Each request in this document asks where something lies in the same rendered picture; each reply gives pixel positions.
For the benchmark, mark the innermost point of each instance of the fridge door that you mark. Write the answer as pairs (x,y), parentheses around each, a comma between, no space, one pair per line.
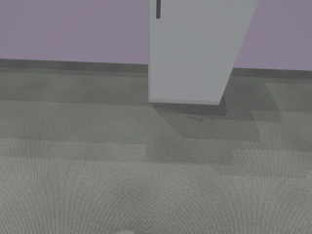
(194,45)

